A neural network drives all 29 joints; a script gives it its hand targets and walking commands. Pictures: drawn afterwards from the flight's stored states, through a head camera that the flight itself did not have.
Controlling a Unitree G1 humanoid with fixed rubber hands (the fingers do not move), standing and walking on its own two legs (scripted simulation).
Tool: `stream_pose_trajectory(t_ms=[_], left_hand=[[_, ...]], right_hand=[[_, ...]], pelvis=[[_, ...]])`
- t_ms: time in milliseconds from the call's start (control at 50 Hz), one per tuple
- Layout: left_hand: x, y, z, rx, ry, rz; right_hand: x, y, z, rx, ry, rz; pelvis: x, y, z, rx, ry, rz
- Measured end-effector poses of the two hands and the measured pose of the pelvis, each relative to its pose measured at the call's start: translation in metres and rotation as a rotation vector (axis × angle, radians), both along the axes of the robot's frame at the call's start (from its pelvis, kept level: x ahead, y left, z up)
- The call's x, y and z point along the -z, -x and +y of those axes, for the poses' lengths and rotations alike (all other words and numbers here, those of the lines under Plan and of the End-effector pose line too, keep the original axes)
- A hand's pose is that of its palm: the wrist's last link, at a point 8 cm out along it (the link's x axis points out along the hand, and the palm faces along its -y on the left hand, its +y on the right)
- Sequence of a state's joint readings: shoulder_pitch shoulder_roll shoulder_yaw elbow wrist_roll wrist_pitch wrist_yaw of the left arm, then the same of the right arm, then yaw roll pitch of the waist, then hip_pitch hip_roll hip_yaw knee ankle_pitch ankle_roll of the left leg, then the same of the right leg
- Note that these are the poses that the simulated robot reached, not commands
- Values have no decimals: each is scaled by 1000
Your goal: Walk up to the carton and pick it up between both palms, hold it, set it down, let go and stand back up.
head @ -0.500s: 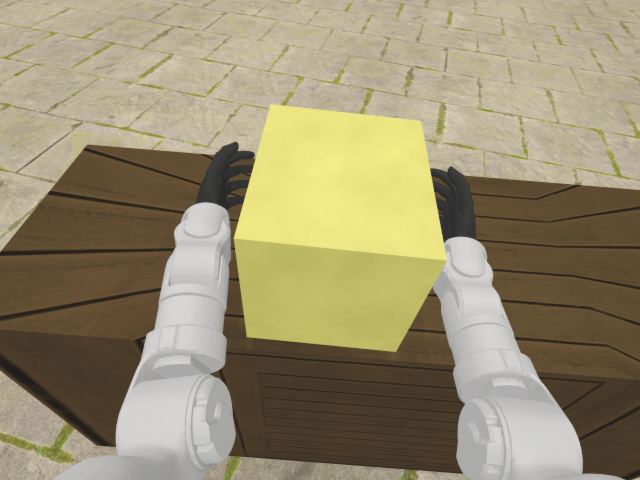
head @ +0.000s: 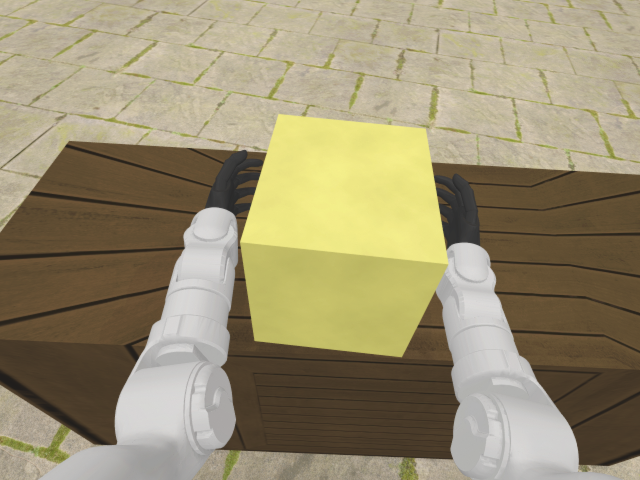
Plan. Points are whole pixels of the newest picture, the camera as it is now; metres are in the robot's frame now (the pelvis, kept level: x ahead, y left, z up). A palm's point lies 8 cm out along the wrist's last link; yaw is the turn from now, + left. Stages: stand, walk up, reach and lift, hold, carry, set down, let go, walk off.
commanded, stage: set down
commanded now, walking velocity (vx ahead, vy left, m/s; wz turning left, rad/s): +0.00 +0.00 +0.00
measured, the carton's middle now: (339, 235) +0.42 -0.06 +0.05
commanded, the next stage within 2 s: none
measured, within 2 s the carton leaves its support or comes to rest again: rests again in 0.96 s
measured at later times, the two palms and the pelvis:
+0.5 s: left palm (221, 226) +0.42 +0.11 +0.08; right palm (451, 246) +0.36 -0.20 +0.08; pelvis +0.00 +0.01 +0.00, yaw -1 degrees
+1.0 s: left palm (222, 229) +0.42 +0.11 +0.08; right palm (451, 252) +0.36 -0.20 +0.07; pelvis +0.00 +0.01 +0.00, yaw -1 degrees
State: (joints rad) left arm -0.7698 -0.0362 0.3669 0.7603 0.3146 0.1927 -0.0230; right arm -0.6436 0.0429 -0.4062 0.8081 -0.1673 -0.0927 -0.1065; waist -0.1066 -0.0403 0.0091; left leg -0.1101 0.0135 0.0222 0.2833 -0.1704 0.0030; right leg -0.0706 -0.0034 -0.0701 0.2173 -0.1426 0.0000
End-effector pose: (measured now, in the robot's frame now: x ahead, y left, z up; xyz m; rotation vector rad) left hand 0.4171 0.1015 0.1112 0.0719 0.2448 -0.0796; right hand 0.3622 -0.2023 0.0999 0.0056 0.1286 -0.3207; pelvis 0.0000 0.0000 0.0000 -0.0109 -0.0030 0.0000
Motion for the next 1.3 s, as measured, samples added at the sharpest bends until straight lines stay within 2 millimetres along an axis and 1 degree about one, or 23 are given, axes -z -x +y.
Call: stream_pose_trajectory(t_ms=[100,220,480,660,820,1040,1300], left_hand=[[2,-4,-2,6,5,10],[8,-6,-1,11,10,19],[29,2,6,-11,12,50],[26,1,4,0,3,35],[34,2,3,2,13,48],[36,1,5,-2,9,30],[39,0,4,1,10,14]], right_hand=[[1,-1,-1,8,2,8],[4,-2,-1,10,6,15],[19,-1,6,-21,19,44],[18,1,4,-12,27,31],[25,4,3,-7,29,42],[28,2,5,-14,38,26],[35,3,4,-9,39,13]], pelvis=[[0,0,1,3,-2,10],[0,-1,3,11,-2,21],[0,-2,6,20,1,33],[0,0,7,17,1,49],[0,1,9,22,-1,52],[0,0,9,21,0,57],[0,-1,7,21,-1,59]])
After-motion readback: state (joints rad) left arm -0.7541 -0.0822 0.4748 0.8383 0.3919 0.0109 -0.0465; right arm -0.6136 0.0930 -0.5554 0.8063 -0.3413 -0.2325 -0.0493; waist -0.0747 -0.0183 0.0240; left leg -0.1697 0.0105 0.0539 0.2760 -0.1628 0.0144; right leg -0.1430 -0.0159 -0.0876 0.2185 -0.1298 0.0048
